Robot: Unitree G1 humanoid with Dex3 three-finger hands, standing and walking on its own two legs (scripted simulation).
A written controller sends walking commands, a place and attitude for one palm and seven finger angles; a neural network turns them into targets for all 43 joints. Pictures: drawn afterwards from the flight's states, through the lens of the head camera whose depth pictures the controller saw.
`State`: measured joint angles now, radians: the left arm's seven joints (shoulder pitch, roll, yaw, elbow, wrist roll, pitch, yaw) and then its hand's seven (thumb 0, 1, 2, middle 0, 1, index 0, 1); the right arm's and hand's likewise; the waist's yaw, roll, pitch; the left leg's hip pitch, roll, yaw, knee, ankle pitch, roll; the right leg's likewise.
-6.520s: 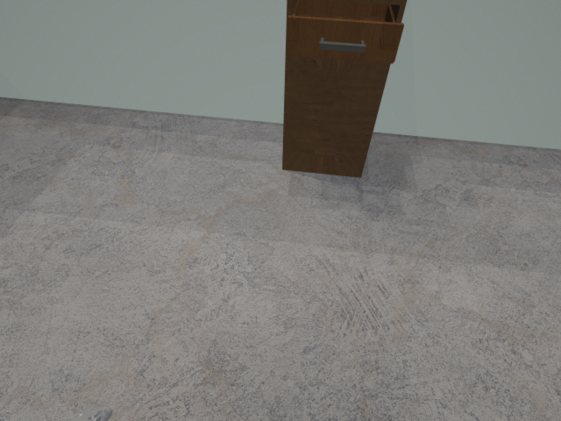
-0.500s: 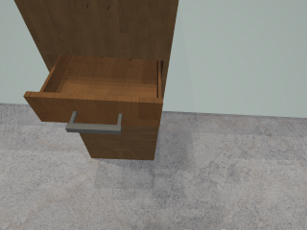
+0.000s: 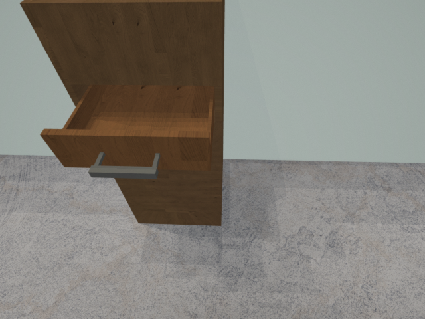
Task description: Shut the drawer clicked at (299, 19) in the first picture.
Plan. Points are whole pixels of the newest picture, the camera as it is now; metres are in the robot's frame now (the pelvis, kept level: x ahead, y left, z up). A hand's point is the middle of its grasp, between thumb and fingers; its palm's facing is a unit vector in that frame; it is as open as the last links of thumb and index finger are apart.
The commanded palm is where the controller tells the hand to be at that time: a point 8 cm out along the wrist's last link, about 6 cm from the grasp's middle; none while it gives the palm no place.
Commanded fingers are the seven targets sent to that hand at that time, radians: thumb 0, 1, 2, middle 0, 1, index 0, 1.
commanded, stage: come to a stop and stand still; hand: left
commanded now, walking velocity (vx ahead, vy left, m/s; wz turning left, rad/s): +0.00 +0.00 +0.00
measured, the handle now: (126, 164) +0.43 +0.25 +0.01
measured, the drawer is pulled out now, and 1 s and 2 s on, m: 0.19 0.19 0.19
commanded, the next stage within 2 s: look again from close up in 0.42 s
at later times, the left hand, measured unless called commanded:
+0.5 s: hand out of the picture -0.01 +0.19 -0.18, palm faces +0.02 -0.99 -0.16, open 7.3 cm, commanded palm none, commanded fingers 0.00 0.90 0.90 -0.20 -0.30 -0.20 -0.30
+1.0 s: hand out of the picture +0.02 +0.20 -0.17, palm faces +0.00 -0.97 -0.24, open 7.3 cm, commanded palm none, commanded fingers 0.00 0.90 0.90 -0.20 -0.30 -0.20 -0.30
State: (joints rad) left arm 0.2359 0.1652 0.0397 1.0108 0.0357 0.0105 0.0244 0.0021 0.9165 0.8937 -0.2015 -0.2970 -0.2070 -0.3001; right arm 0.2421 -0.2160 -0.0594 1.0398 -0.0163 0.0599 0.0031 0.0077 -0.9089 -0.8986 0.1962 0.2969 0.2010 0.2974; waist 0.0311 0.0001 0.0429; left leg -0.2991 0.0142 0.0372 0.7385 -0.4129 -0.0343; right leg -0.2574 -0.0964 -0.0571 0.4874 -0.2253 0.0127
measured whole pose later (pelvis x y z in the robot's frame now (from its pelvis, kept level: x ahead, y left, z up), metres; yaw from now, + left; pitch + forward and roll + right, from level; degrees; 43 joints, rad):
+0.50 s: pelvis -0.01 +0.03 +0.00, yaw -1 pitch -1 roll +0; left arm 0.27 0.14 0.00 1.15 0.02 0.01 0.02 0.00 0.91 0.89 -0.20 -0.30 -0.20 -0.30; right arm 0.26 -0.15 -0.01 1.13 -0.01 0.00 -0.03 0.01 -0.92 -0.90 0.20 0.30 0.20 0.30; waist 0.02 -0.02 0.02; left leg -0.12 0.02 0.07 0.41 -0.26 0.00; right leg -0.20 -0.07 -0.04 0.42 -0.20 0.04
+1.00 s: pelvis +0.00 +0.02 +0.00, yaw -1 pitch -1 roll +1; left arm 0.26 0.15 -0.01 1.11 0.01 -0.01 0.02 0.00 0.91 0.89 -0.20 -0.30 -0.20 -0.30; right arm 0.31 -0.16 0.02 1.09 -0.02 -0.02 -0.02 0.01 -0.91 -0.90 0.20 0.30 0.20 0.30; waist 0.00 0.04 0.03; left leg -0.14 0.02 0.06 0.45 -0.29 -0.02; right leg -0.23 -0.07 -0.04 0.52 -0.26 0.02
